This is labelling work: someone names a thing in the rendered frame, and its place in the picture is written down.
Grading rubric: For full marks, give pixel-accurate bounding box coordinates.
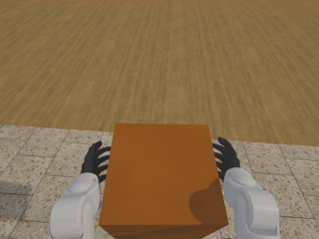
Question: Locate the robot right forearm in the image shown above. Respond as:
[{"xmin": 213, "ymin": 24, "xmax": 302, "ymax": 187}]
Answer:
[{"xmin": 223, "ymin": 167, "xmax": 280, "ymax": 239}]

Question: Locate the carton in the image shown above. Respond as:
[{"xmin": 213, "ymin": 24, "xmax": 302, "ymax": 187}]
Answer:
[{"xmin": 98, "ymin": 122, "xmax": 229, "ymax": 239}]

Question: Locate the robot right hand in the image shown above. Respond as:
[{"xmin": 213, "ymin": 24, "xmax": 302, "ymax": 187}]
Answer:
[{"xmin": 212, "ymin": 136, "xmax": 240, "ymax": 183}]

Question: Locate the robot left hand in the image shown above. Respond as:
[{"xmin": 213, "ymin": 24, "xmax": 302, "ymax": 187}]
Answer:
[{"xmin": 81, "ymin": 141, "xmax": 111, "ymax": 183}]

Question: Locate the robot left forearm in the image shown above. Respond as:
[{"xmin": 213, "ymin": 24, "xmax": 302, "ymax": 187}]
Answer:
[{"xmin": 48, "ymin": 172, "xmax": 102, "ymax": 239}]

